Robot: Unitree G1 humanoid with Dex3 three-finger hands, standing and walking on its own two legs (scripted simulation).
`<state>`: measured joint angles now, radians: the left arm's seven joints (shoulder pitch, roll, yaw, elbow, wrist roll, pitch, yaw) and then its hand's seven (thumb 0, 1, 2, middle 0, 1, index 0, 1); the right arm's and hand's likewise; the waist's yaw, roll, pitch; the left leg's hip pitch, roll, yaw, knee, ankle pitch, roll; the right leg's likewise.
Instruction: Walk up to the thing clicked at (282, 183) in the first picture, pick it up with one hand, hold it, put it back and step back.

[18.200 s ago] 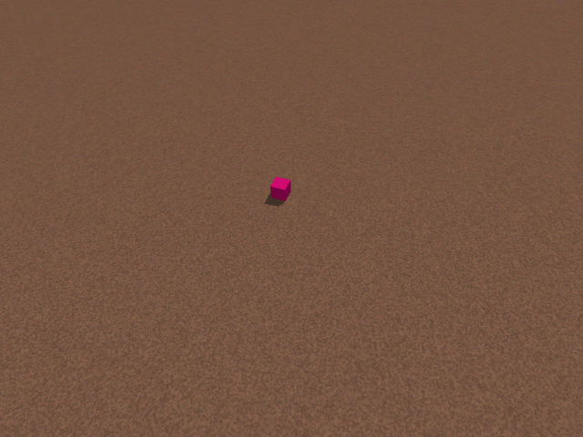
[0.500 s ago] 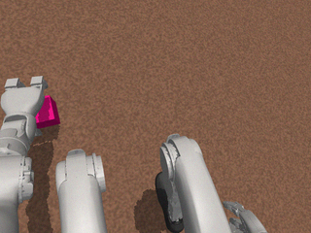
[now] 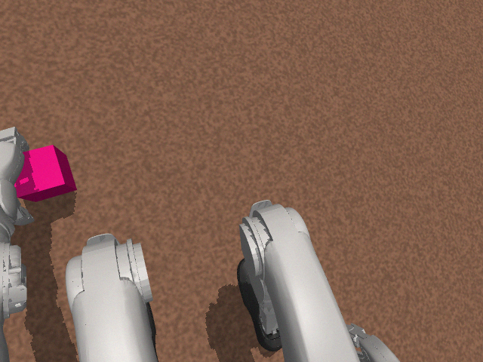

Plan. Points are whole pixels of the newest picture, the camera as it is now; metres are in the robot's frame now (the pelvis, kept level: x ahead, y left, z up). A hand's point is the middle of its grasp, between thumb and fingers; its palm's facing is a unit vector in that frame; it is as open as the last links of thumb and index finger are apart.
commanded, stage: rest palm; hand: left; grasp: from above
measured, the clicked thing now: (44, 174) +0.46 +0.29 -0.28
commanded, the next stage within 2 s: close in 0.78 s
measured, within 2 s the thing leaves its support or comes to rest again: neither
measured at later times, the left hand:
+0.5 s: hand (41, 176) +0.45 +0.29 -0.25, palm faces -0.39 -0.11 -0.91, open 13.6 cm
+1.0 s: hand (34, 185) +0.43 +0.30 -0.26, palm faces -0.45 -0.16 -0.88, open 12.7 cm
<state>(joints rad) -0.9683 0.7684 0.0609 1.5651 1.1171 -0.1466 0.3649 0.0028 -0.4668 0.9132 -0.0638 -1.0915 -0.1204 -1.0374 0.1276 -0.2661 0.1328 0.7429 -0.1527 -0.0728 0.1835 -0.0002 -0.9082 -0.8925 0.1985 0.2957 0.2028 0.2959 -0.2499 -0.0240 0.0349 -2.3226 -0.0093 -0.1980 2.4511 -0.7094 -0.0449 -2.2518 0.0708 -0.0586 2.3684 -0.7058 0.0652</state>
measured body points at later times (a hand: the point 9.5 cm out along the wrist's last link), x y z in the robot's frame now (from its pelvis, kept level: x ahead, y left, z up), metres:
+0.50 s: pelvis +0.00 +0.02 -0.02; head +0.26 +0.11 +0.33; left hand +0.46 +0.29 -0.20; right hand +0.05 -0.25 -0.10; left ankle +0.07 +0.14 -0.29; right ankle +0.09 -0.12 -0.29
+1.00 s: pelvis +0.00 +0.01 -0.02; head +0.26 +0.11 +0.33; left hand +0.45 +0.30 -0.21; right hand +0.03 -0.26 -0.08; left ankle +0.07 +0.14 -0.29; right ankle +0.09 -0.12 -0.29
